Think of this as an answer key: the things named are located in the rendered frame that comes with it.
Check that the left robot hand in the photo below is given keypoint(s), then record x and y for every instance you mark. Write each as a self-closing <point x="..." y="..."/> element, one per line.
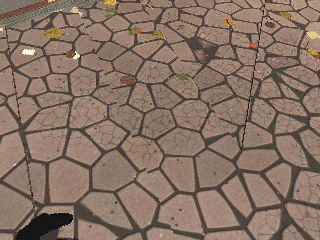
<point x="44" y="224"/>

